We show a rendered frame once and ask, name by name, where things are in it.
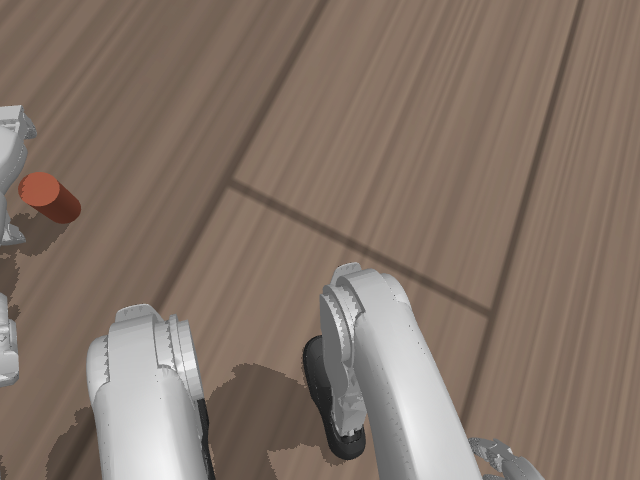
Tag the left robot foot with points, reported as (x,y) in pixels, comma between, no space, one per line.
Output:
(205,448)

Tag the right robot foot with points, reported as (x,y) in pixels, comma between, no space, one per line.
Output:
(345,447)

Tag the left robot hand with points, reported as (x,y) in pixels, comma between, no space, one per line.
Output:
(15,127)

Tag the right robot hand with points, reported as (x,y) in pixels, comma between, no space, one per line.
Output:
(501,458)

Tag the left robot arm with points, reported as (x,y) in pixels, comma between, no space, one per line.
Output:
(9,362)

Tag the can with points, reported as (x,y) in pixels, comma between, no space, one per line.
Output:
(47,195)

